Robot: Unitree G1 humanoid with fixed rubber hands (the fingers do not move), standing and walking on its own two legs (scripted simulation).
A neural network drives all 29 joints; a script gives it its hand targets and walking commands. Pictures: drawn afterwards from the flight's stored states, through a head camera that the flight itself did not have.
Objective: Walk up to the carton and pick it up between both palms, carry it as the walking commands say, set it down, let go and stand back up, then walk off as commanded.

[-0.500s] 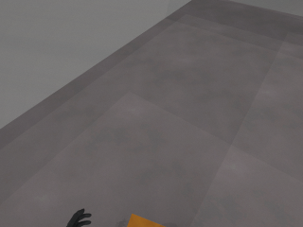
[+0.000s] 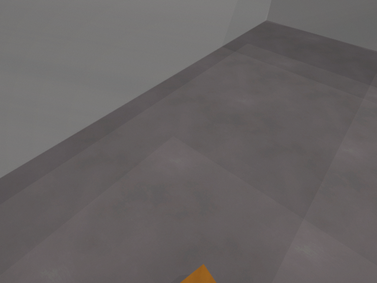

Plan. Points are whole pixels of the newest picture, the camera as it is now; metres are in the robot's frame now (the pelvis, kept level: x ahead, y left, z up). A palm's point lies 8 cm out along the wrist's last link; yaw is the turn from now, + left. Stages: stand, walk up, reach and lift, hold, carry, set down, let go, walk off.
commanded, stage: stand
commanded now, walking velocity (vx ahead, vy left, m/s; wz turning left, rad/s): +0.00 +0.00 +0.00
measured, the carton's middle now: out of the picture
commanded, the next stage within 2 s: walk off in 0.34 s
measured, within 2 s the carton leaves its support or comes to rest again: neither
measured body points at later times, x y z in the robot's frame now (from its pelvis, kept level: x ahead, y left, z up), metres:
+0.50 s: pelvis +0.01 -0.01 +0.01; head +0.02 -0.01 +0.46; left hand -0.01 +0.20 -0.15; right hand +0.00 -0.23 -0.15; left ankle +0.01 +0.11 -0.74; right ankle -0.03 -0.13 -0.74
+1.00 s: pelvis -0.03 -0.04 -0.02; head -0.01 -0.07 +0.42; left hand +0.10 +0.20 -0.15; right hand -0.05 -0.30 -0.18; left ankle +0.01 +0.11 -0.73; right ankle -0.03 -0.13 -0.74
